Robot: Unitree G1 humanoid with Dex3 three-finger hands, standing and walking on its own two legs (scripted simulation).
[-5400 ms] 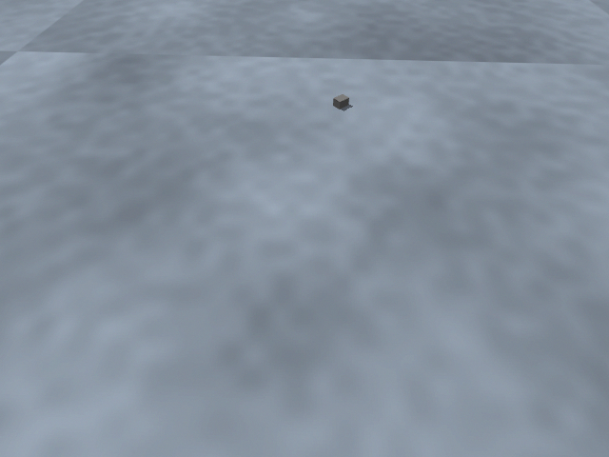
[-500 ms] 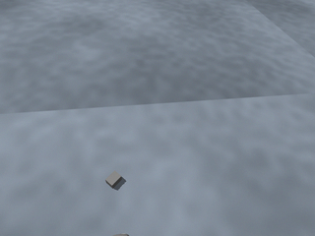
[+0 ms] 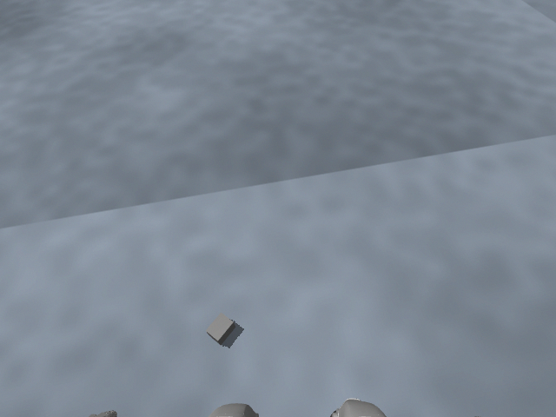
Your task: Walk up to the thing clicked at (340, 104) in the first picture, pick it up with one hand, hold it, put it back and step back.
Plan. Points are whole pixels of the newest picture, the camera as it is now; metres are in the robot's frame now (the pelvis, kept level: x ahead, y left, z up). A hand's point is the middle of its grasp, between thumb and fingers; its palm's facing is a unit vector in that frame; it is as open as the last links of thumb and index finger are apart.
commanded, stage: walk up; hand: left
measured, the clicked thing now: (221, 328) +0.47 +0.28 -0.73
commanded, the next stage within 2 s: none
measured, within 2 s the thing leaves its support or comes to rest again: neither
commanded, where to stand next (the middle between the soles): +0.09 +0.02 m, yaw +2 degrees
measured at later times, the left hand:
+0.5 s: hand out of the picture +0.08 +0.28 -0.15, palm faces -0.02 -0.94 -0.35, open 7.4 cm
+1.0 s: hand out of the picture +0.14 +0.28 -0.14, palm faces -0.01 -0.93 -0.37, open 7.4 cm
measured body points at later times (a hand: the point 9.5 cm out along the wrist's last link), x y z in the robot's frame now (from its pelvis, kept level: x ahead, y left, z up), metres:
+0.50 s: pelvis +0.02 +0.02 +0.01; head +0.04 +0.03 +0.46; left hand +0.08 +0.33 -0.13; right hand +0.07 -0.31 -0.11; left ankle +0.03 +0.14 -0.72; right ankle +0.05 -0.12 -0.72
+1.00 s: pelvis +0.05 +0.01 +0.00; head +0.07 +0.01 +0.45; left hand +0.14 +0.33 -0.12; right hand +0.14 -0.30 -0.12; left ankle +0.04 +0.14 -0.72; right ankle +0.05 -0.12 -0.72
